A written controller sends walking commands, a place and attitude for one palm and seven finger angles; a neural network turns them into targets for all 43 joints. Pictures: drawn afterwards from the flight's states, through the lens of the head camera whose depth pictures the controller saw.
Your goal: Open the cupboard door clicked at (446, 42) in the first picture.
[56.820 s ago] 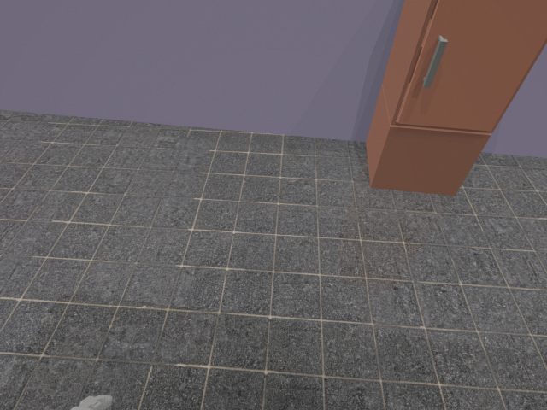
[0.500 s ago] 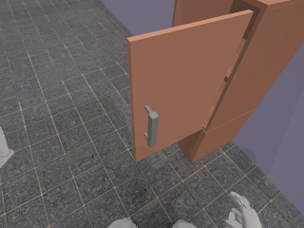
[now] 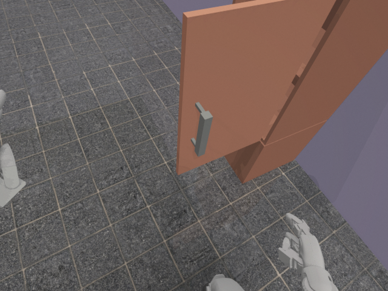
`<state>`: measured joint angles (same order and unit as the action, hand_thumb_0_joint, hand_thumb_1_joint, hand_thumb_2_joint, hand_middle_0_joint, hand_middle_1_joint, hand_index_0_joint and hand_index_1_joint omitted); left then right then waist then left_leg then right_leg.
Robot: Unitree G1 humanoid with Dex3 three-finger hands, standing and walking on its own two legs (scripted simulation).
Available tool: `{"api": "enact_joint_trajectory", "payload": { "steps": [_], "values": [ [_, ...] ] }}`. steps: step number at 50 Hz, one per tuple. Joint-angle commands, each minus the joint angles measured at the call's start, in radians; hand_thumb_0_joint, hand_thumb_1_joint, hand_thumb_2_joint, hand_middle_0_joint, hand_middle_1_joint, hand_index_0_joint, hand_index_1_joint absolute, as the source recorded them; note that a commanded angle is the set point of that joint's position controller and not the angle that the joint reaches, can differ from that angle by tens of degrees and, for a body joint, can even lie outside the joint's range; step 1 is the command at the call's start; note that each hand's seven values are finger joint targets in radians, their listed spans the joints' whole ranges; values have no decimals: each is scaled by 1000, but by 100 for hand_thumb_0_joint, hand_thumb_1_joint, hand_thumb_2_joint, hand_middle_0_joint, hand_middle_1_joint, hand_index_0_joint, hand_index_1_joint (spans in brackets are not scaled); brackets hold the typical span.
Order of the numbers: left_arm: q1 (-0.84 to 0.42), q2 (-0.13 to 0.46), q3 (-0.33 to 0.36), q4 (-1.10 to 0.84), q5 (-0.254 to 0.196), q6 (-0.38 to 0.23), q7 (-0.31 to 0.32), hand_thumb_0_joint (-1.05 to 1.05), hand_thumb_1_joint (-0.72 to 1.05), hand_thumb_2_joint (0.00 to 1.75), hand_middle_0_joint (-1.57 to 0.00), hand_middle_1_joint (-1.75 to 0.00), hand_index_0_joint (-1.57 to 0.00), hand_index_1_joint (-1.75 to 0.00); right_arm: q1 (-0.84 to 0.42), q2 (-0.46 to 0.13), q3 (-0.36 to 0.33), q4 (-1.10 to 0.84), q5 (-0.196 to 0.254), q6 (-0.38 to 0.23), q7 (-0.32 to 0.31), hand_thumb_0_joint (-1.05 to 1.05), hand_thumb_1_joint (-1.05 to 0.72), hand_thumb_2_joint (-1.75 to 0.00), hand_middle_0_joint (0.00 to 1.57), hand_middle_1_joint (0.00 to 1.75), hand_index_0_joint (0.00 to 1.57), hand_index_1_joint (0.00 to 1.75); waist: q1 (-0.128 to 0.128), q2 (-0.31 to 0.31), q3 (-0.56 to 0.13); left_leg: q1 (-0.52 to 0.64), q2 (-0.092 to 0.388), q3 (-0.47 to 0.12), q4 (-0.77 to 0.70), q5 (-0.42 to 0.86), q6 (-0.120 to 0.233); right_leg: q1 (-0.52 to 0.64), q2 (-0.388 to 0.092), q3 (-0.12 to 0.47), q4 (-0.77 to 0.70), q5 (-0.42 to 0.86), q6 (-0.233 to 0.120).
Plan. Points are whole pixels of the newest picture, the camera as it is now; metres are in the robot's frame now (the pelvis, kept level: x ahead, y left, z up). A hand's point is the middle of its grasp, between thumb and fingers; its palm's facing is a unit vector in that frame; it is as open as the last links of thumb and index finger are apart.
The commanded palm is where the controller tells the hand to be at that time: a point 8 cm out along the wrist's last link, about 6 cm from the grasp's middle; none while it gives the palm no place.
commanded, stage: step back with the hand held close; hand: left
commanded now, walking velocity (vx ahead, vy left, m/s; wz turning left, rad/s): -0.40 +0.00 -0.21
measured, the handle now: (199, 130) +0.52 +0.01 -0.05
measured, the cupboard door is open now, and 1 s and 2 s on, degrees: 91 91 91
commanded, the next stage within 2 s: stop stepping back and stand still in 0.04 s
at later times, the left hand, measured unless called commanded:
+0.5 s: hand (68, 258) +0.15 +0.16 +0.17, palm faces +0.20 -0.82 -0.53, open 7.4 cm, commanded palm +0.10 +0.21 +0.19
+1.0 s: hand (42, 272) +0.13 +0.20 +0.15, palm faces +0.28 -0.86 -0.42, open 7.4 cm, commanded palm none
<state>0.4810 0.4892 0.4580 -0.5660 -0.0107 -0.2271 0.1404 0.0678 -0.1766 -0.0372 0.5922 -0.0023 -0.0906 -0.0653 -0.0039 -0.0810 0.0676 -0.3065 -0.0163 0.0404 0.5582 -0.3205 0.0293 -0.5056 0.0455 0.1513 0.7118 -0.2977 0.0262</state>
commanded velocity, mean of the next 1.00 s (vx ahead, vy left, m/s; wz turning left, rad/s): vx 0.07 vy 0.06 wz -0.02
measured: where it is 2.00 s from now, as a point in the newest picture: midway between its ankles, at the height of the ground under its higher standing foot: outside the picture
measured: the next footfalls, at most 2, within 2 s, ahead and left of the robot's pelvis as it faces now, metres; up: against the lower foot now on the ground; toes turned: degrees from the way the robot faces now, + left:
right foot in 0.28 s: -0.10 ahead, -0.12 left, +0.00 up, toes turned -8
left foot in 0.66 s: -0.06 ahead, +0.07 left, +0.00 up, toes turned -8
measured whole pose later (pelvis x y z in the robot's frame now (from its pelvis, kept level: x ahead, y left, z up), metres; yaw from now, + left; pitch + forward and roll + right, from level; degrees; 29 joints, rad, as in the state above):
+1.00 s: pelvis -0.11 -0.03 +0.01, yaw -10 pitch +0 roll -1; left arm 0.47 0.35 0.34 -0.32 -0.01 -0.21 0.14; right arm 0.23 -0.18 0.02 0.70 -0.01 -0.14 -0.04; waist 0.01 0.03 -0.04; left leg -0.26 0.01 0.05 0.56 -0.30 0.02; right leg -0.23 0.05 -0.05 0.52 -0.29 -0.05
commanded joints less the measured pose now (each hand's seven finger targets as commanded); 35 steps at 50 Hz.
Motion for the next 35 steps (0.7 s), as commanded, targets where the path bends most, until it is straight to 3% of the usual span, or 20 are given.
{"api": "enact_joint_trajectory", "payload": {
  "steps": [1, 4, 7, 10, 12, 13, 14, 15, 16, 17, 18, 19, 20, 22, 27, 29, 31, 33, 34, 35],
  "values": [
    [113, 137, 167, -232, -42, -51, 16, 0, 90, 90, -20, -30, -20, -30, 35, -138, -55, -128, -1, -66, 8, 0, -90, -90, 20, 30, 20, 30, 8, 287, -317, 297, 404, -150, -102, 1161, 90, -21, 8, -106, 263, -199, 0],
    [21, 87, 88, -329, -24, -30, 4, 0, 90, 90, -20, -30, -20, -30, 17, -145, -42, -115, 0, -71, 27, 0, -90, -90, 20, 30, 20, 30, -3, 310, -240, 274, 344, -41, -124, 1046, 51, 55, 1, -175, 151, -41, 4],
    [48, 72, 59, -253, -22, 7, 9, 0, 90, 90, -20, -30, -20, -30, 16, -147, -30, -119, -16, -69, 29, 0, -90, -90, 20, 30, 20, 30, -5, 306, -205, 234, 355, -35, -180, 847, 54, 108, -5, -183, 80, -59, 0],
    [93, 88, 88, -189, -27, 26, 26, 0, 90, 90, -20, -30, -20, -30, 45, -151, -19, -129, -8, -68, 20, 0, -90, -90, 20, 30, 20, 30, -9, 304, -183, 156, 313, -11, -204, 513, 47, 214, -14, -215, -95, -54, 1],
    [105, 122, 120, -176, -27, 20, 34, 0, 90, 90, -20, -30, -20, -30, 36, -158, -11, -140, 2, -59, 12, 0, -90, -90, 20, 30, 20, 30, -2, 241, -186, 59, 271, 8, -167, 239, 29, 341, -33, -220, -272, 62, 1],
    [110, 143, 133, -160, -23, 15, 35, 0, 90, 90, -20, -30, -20, -30, 45, -151, -7, -144, 5, -50, 12, 0, -90, -90, 20, 30, 20, 30, -7, 129, -187, 11, 205, 43, -103, 90, 0, 378, -78, -163, -358, 170, -14],
    [130, 198, 164, -158, -17, 9, 40, 0, 90, 90, -20, -30, -20, -30, 48, -135, -3, -156, 2, -38, 12, 0, -90, -90, 20, 30, 20, 30, -19, -14, -220, -42, 111, 74, 28, -42, -30, 375, -222, 34, -408, 329, -73],
    [109, 193, 154, -158, -31, 5, 43, 0, 90, 90, -20, -30, -20, -30, 27, -116, 12, -155, 1, -35, 6, 0, -90, -90, 20, 30, 20, 30, -11, -87, -193, -100, 49, 43, 161, -126, -48, 338, -320, 140, -453, 422, -123],
    [119, 213, 171, -137, -24, -2, 52, 0, 90, 90, -20, -30, -20, -30, 32, -115, 17, -149, 2, -31, 5, 0, -90, -90, 20, 30, 20, 30, 0, -80, -196, -143, 47, 5, 280, -146, -43, 354, -376, 165, -433, 567, -157],
    [119, 164, 135, -126, -26, -3, 52, 0, 90, 90, -20, -30, -20, -30, 51, -120, 10, -132, 18, -28, 7, 0, -90, -90, 20, 30, 20, 30, -5, -118, -249, -189, 30, -13, 378, -121, -43, 446, -350, 122, -374, 727, -94],
    [130, 166, 151, -121, -23, -2, 56, 0, 90, 90, -20, -30, -20, -30, 51, -120, 10, -126, 20, -26, 6, 0, -90, -90, 20, 30, 20, 30, -10, -118, -280, -221, 31, -32, 410, -95, -43, 498, -334, 86, -332, 775, -68],
    [138, 172, 170, -96, -22, -2, 62, 0, 90, 90, -20, -30, -20, -30, 41, -125, 11, -125, 16, -21, 5, 0, -90, -90, 20, 30, 20, 30, -8, -84, -298, -230, 37, -34, 394, -75, -44, 518, -328, 65, -313, 744, -81],
    [156, 143, 146, -80, -22, -5, 62, 0, 90, 90, -20, -30, -20, -30, 35, -120, 12, -125, 16, -14, -2, 0, -90, -90, 20, 30, 20, 30, -13, -33, -254, -212, 44, -31, 366, -46, -47, 485, -315, 43, -323, 691, -110],
    [139, 129, 126, -67, -23, -19, 60, 0, 90, 90, -20, -30, -20, -30, 28, -134, 9, -118, 11, -9, -7, 0, -90, -90, 20, 30, 20, 30, -18, 20, -189, -185, 39, -11, 297, -18, -39, 411, -303, 41, -373, 510, -123],
    [89, 123, 91, -69, -22, -50, 53, 0, 90, 90, -20, -30, -20, -30, 66, -162, -17, -104, 3, -34, -5, 0, -90, -90, 20, 30, 20, 30, -11, -34, -112, -104, 46, 2, 94, -58, -3, 344, -321, 120, -471, 12, -135],
    [88, 130, 95, -76, -22, -57, 52, 0, 90, 90, -20, -30, -20, -30, 75, -167, -22, -101, 2, -42, -5, 0, -90, -90, 20, 30, 20, 30, -18, 28, -94, -26, 47, 8, -10, -23, 5, 295, -314, 122, -471, -93, -136],
    [80, 130, 96, -120, -19, -67, 51, 0, 90, 90, -20, -30, -20, -30, 103, -166, -20, -107, -3, -52, -6, 0, -90, -90, 20, 30, 20, 30, -27, 99, -99, 78, 45, -14, -162, 0, 22, 259, -245, 58, -408, -139, -109],
    [82, 133, 113, -134, -18, -76, 52, 0, 90, 90, -20, -30, -20, -30, 99, -187, -24, -122, -9, -63, -13, 0, -90, -90, 20, 30, 20, 30, -15, 235, -87, 81, 144, -166, -252, -30, 73, 229, -110, -24, -269, -98, -57],
    [76, 140, 119, -138, -18, -76, 53, 0, 90, 90, -20, -30, -20, -30, 96, -188, -26, -121, -4, -66, -15, 0, -90, -90, 20, 30, 20, 30, -8, 264, -105, 85, 197, -234, -243, -5, 88, 222, -68, -78, -199, -41, -40],
    [81, 142, 130, -120, -19, -73, 53, 0, 90, 90, -20, -30, -20, -30, 91, -181, -21, -116, 0, -69, -17, 0, -90, -90, 20, 30, 20, 30, -2, 257, -120, 34, 213, -233, -256, -57, 89, 258, -52, -103, -183, -55, -30]
  ]
}}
